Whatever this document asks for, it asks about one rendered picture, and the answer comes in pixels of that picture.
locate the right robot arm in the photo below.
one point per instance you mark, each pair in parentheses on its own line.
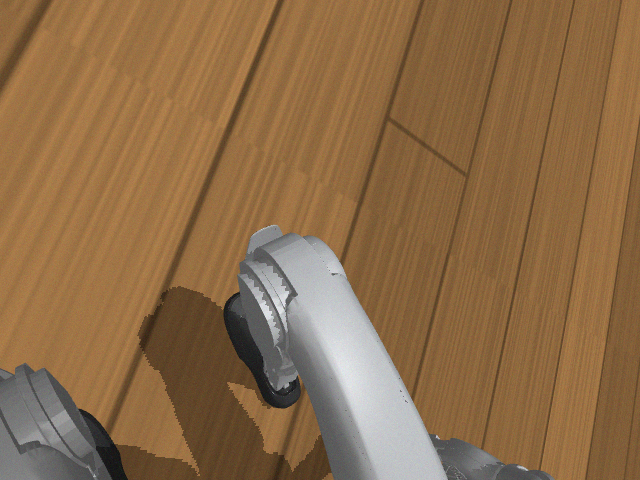
(518,472)

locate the right robot foot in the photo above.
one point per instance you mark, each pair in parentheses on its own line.
(247,350)

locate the right robot hand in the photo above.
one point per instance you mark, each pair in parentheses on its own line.
(464,461)

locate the left robot foot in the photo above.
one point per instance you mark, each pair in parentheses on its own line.
(105,447)

